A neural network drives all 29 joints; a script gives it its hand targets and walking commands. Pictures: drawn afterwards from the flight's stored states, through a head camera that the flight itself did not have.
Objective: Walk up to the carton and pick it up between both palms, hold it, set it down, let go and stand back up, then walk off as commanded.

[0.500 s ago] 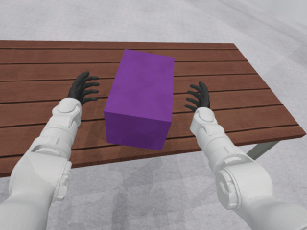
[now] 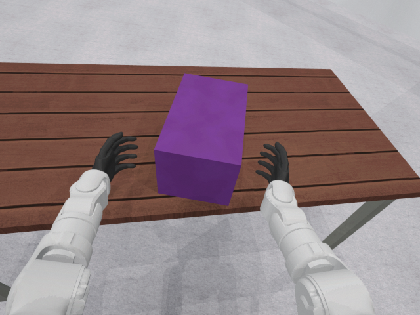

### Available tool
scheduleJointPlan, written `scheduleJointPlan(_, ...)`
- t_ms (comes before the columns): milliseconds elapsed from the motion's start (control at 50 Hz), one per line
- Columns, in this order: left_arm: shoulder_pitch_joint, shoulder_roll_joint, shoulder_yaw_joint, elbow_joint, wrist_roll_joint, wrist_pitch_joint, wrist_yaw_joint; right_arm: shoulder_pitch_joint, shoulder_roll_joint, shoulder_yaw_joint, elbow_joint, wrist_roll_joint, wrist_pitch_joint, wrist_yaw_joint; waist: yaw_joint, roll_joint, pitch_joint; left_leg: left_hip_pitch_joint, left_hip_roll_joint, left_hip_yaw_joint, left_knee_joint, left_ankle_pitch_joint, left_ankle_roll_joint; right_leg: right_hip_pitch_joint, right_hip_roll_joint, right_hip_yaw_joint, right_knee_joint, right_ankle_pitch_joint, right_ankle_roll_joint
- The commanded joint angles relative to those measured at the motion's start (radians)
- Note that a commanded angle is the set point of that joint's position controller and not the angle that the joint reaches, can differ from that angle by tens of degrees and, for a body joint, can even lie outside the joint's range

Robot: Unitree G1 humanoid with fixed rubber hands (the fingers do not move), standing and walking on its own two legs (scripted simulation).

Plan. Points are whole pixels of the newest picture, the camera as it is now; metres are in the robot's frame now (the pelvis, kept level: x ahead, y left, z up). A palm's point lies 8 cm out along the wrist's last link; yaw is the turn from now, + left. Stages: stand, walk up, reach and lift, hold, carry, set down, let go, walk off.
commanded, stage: set down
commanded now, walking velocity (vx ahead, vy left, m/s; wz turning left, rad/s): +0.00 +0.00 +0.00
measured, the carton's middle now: (205, 136) +0.54 -0.03 -0.01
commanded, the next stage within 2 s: let go in 1.78 s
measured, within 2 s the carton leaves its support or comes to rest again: neither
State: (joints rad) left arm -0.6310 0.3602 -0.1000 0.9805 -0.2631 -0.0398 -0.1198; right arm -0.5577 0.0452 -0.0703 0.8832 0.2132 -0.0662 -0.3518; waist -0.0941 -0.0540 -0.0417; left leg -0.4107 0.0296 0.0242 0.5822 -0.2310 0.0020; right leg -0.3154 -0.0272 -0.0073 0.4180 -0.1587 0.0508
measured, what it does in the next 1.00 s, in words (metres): stands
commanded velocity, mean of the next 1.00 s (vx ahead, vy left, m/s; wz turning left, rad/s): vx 0.00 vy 0.00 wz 0.00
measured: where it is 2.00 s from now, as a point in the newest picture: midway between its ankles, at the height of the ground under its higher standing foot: outside the picture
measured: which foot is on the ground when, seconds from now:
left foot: down 0.00-1.00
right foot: down 0.00-1.00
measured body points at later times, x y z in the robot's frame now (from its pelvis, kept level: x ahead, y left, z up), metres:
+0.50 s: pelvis +0.01 +0.00 +0.00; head +0.01 +0.04 +0.45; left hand +0.35 +0.20 +0.02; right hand +0.30 -0.16 +0.03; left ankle +0.04 +0.09 -0.73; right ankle +0.03 -0.17 -0.73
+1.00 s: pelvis +0.01 -0.01 +0.00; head +0.00 +0.02 +0.45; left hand +0.29 +0.21 +0.00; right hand +0.29 -0.16 +0.01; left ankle +0.04 +0.09 -0.73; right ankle +0.03 -0.17 -0.73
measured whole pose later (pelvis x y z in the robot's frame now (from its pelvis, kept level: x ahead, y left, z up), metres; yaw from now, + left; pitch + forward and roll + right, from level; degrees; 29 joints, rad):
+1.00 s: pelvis +0.01 -0.01 +0.00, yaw +0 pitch -7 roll -2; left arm -0.07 0.36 -0.08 0.43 -0.25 0.10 -0.14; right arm -0.08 0.07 0.00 0.51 0.12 -0.04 -0.30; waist -0.01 -0.04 0.09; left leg -0.16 0.03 0.02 0.54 -0.26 0.00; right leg -0.08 -0.03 -0.01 0.40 -0.20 0.05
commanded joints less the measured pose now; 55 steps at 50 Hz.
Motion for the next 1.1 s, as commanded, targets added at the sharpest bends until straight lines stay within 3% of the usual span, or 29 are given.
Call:
scheduleJointPlan(0, -0.35, 0.209, 0.13, -0.231, 0.037, -0.035, -0.013, -0.199, 0.004, 0.085, -0.375, -0.033, -0.043, -0.014, 0.09, 0.184, -0.296, 0.26, -0.016, 0.029, -0.125, 0.054, -0.045, 0.143, 0.06, -0.039, -0.047, -0.023, -0.07)
scheduleJointPlan(20, -0.259, 0.191, 0.139, -0.265, 0.044, -0.035, -0.016, -0.113, 0.028, 0.119, -0.409, -0.035, -0.057, -0.02, 0.102, 0.15, -0.29, 0.269, -0.013, 0.018, -0.13, 0.065, -0.03, 0.174, 0.063, -0.036, -0.048, 0.002, -0.068)
scheduleJointPlan(40, -0.275, 0.203, 0.132, -0.319, 0.042, -0.041, -0.018, -0.123, 0.016, 0.096, -0.44, -0.047, -0.064, -0.022, 0.089, 0.166, -0.329, 0.279, -0.014, 0.026, -0.122, 0.104, -0.042, 0.178, 0.063, -0.04, -0.045, 0.027, -0.07)
scheduleJointPlan(80, -0.204, 0.202, 0.141, -0.305, 0.052, -0.021, -0.023, -0.053, 0.032, 0.128, -0.413, -0.036, -0.056, -0.022, 0.108, 0.187, -0.274, 0.287, -0.012, 0.027, -0.122, 0.111, -0.038, 0.177, 0.058, -0.034, -0.049, 0.013, -0.076)
scheduleJointPlan(120, -0.195, 0.204, 0.158, -0.347, 0.051, -0.018, -0.023, -0.044, 0.024, 0.12, -0.452, -0.052, -0.055, -0.026, 0.118, 0.18, -0.267, 0.275, -0.014, 0.03, -0.135, 0.082, -0.036, 0.185, 0.057, -0.039, -0.052, -0.011, -0.069)
scheduleJointPlan(140, -0.183, 0.196, 0.15, -0.359, 0.05, -0.016, -0.024, -0.021, 0.029, 0.119, -0.449, -0.057, -0.062, -0.03, 0.107, 0.176, -0.255, 0.281, -0.007, 0.022, -0.138, 0.078, -0.04, 0.19, 0.063, -0.041, -0.056, -0.013, -0.074)
scheduleJointPlan(200, -0.086, 0.188, 0.159, -0.431, 0.065, -0.007, -0.032, 0.078, 0.043, 0.142, -0.494, -0.055, -0.083, -0.033, 0.121, 0.197, -0.228, 0.317, -0.005, 0.015, -0.136, 0.14, -0.05, 0.211, 0.063, -0.033, -0.059, 0.035, -0.076)
scheduleJointPlan(260, -0.075, 0.203, 0.155, -0.486, 0.05, 0.005, -0.033, 0.1, 0.048, 0.14, -0.538, -0.061, -0.074, -0.036, 0.108, 0.181, -0.202, 0.306, -0.006, 0.017, -0.148, 0.099, -0.045, 0.21, 0.06, -0.036, -0.068, -0.01, -0.071)
scheduleJointPlan(300, -0.002, 0.197, 0.166, -0.504, 0.064, 0.012, -0.037, 0.165, 0.043, 0.158, -0.549, -0.054, -0.081, -0.032, 0.127, 0.201, -0.165, 0.327, 0.003, 0.007, -0.145, 0.138, -0.048, 0.221, 0.059, -0.028, -0.067, 0.007, -0.074)
scheduleJointPlan(360, 0.032, 0.204, 0.169, -0.58, 0.058, 0.015, -0.034, 0.21, 0.038, 0.153, -0.608, -0.058, -0.087, -0.031, 0.12, 0.184, -0.181, 0.347, 0.004, 0.011, -0.138, 0.177, -0.052, 0.219, 0.062, -0.03, -0.067, 0.03, -0.072)
scheduleJointPlan(380, 0.034, 0.202, 0.161, -0.559, 0.053, 0.017, -0.035, 0.19, 0.046, 0.152, -0.609, -0.063, -0.078, -0.028, 0.123, 0.206, -0.156, 0.346, -0.001, 0.011, -0.134, 0.155, -0.053, 0.197, 0.059, -0.035, -0.07, -0.001, -0.074)
scheduleJointPlan(400, 0.121, 0.194, 0.17, -0.582, 0.072, 0.023, -0.039, 0.288, 0.059, 0.173, -0.6, -0.06, -0.084, -0.026, 0.135, 0.195, -0.12, 0.36, 0.0, 0.008, -0.146, 0.166, -0.053, 0.22, 0.058, -0.03, -0.076, 0.005, -0.075)
scheduleJointPlan(440, 0.17, 0.193, 0.174, -0.615, 0.065, 0.031, -0.043, 0.322, 0.058, 0.185, -0.658, -0.051, -0.087, -0.029, 0.147, 0.187, -0.122, 0.369, 0.001, 0.016, -0.149, 0.175, -0.05, 0.235, 0.058, -0.03, -0.085, 0.011, -0.076)
scheduleJointPlan(460, 0.138, 0.211, 0.172, -0.625, 0.054, 0.029, -0.046, 0.303, 0.032, 0.176, -0.669, -0.048, -0.083, -0.027, 0.133, 0.187, -0.134, 0.37, 0.001, 0.019, -0.146, 0.173, -0.049, 0.234, 0.054, -0.024, -0.085, 0.008, -0.073)
scheduleJointPlan(540, 0.179, 0.196, 0.168, -0.691, 0.068, 0.024, -0.034, 0.335, 0.036, 0.158, -0.677, -0.067, -0.082, -0.017, 0.138, 0.232, -0.08, 0.374, 0.018, -0.006, -0.16, 0.171, -0.065, 0.225, 0.059, -0.03, -0.076, -0.015, -0.075)
scheduleJointPlan(580, 0.194, 0.199, 0.167, -0.696, 0.057, 0.027, -0.031, 0.328, 0.025, 0.162, -0.703, -0.06, -0.077, -0.004, 0.148, 0.218, -0.088, 0.357, 0.016, -0.005, -0.169, 0.117, -0.062, 0.227, 0.054, -0.023, -0.077, -0.055, -0.074)
scheduleJointPlan(620, 0.222, 0.199, 0.154, -0.653, 0.042, 0.039, -0.034, 0.35, 0.021, 0.158, -0.689, -0.072, -0.057, -0.004, 0.133, 0.2, -0.047, 0.341, 0.018, -0.006, -0.179, 0.085, -0.057, 0.223, 0.048, -0.023, -0.077, -0.074, -0.073)
scheduleJointPlan(660, 0.22, 0.179, 0.15, -0.661, 0.064, 0.053, -0.028, 0.333, 0.009, 0.151, -0.661, -0.081, -0.035, 0.009, 0.143, 0.231, -0.017, 0.314, 0.031, -0.017, -0.208, 0.016, -0.053, 0.234, 0.05, -0.022, -0.073, -0.117, -0.079)
scheduleJointPlan(680, 0.229, 0.19, 0.154, -0.716, 0.044, 0.044, -0.029, 0.355, 0.014, 0.147, -0.712, -0.074, -0.042, 0.008, 0.143, 0.193, -0.07, 0.317, 0.027, -0.008, -0.207, 0.039, -0.049, 0.263, 0.054, -0.025, -0.069, -0.081, -0.07)
scheduleJointPlan(700, 0.253, 0.187, 0.167, -0.682, 0.067, 0.057, -0.024, 0.367, 0.0, 0.147, -0.674, -0.08, -0.03, 0.016, 0.159, 0.215, -0.047, 0.328, 0.023, -0.005, -0.205, 0.061, -0.05, 0.266, 0.052, -0.019, -0.069, -0.081, -0.075)
scheduleJointPlan(720, 0.258, 0.176, 0.154, -0.697, 0.054, 0.062, -0.022, 0.369, -0.009, 0.136, -0.674, -0.079, -0.028, 0.019, 0.144, 0.196, -0.04, 0.338, 0.024, -0.005, -0.206, 0.081, -0.059, 0.262, 0.055, -0.025, -0.069, -0.079, -0.075)
scheduleJointPlan(760, 0.322, 0.144, 0.153, -0.701, 0.096, 0.081, -0.019, 0.4, -0.019, 0.136, -0.632, -0.089, -0.022, 0.032, 0.157, 0.226, -0.019, 0.367, 0.03, -0.008, -0.21, 0.143, -0.072, 0.255, 0.067, -0.035, -0.088, -0.056, -0.082)
scheduleJointPlan(840, 0.369, 0.106, 0.141, -0.684, 0.104, 0.104, -0.012, 0.432, -0.046, 0.103, -0.587, -0.099, -0.011, 0.051, 0.144, 0.236, 0.006, 0.352, 0.028, -0.007, -0.226, 0.132, -0.082, 0.283, 0.071, -0.037, -0.082, -0.064, -0.079)
scheduleJointPlan(860, 0.345, 0.132, 0.155, -0.733, 0.095, 0.092, -0.012, 0.396, -0.039, 0.102, -0.636, -0.102, -0.015, 0.05, 0.159, 0.218, -0.015, 0.34, 0.022, 0.002, -0.218, 0.141, -0.079, 0.288, 0.065, -0.027, -0.086, -0.049, -0.071)
scheduleJointPlan(880, 0.362, 0.129, 0.151, -0.738, 0.109, 0.09, -0.008, 0.418, -0.039, 0.097, -0.596, -0.116, -0.012, 0.054, 0.146, 0.22, -0.005, 0.337, 0.032, -0.002, -0.221, 0.153, -0.082, 0.29, 0.067, -0.031, -0.085, -0.051, -0.075)
scheduleJointPlan(920, 0.386, 0.102, 0.149, -0.724, 0.119, 0.107, -0.002, 0.424, -0.044, 0.096, -0.573, -0.121, -0.011, 0.066, 0.158, 0.236, 0.02, 0.346, 0.03, -0.004, -0.233, 0.158, -0.09, 0.288, 0.071, -0.029, -0.087, -0.07, -0.076)
scheduleJointPlan(940, 0.403, 0.123, 0.146, -0.734, 0.106, 0.1, -0.007, 0.43, -0.037, 0.1, -0.603, -0.114, -0.014, 0.064, 0.155, 0.21, 0.005, 0.335, 0.026, 0.008, -0.223, 0.148, -0.083, 0.3, 0.065, -0.025, -0.095, -0.057, -0.073)
scheduleJointPlan(980, 0.459, 0.068, 0.146, -0.719, 0.138, 0.114, -0.003, 0.487, -0.056, 0.094, -0.531, -0.124, -0.009, 0.08, 0.153, 0.229, 0.031, 0.38, 0.03, -0.007, -0.231, 0.199, -0.089, 0.295, 0.075, -0.037, -0.097, -0.05, -0.08)
scheduleJointPlan(1080, 0.532, 0.068, 0.136, -0.748, 0.134, 0.104, 0.007, 0.516, -0.072, 0.092, -0.567, -0.13, -0.018, 0.105, 0.159, 0.208, 0.034, 0.35, 0.025, 0.003, -0.239, 0.157, -0.084, 0.307, 0.074, -0.029, -0.095, -0.053, -0.073)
